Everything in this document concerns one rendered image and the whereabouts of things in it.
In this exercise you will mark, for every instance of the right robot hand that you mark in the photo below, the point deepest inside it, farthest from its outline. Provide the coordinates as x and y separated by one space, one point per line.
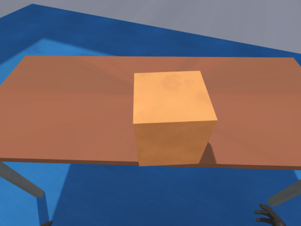
273 219

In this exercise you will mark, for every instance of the table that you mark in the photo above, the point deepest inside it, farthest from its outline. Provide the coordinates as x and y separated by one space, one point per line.
79 110

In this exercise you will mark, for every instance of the carton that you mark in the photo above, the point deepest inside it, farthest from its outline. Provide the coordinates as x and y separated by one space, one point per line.
173 117

